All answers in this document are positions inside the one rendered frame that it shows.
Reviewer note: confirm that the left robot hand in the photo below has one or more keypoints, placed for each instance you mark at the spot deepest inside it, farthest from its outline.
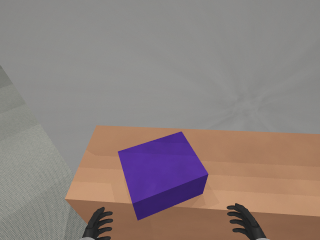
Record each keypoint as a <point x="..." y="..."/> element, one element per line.
<point x="94" y="223"/>

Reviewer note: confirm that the carton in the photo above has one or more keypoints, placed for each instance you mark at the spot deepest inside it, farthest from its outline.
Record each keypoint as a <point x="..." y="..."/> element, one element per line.
<point x="162" y="173"/>

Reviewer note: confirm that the right robot hand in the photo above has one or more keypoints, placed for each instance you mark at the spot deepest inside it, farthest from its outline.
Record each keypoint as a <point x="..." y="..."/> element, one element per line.
<point x="251" y="227"/>

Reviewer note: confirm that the pedestal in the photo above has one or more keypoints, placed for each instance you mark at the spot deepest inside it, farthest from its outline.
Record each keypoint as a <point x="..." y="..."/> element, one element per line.
<point x="275" y="175"/>

